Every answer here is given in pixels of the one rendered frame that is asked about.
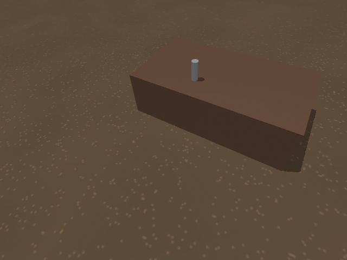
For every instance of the can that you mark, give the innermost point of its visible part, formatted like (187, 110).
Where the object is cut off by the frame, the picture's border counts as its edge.
(194, 70)

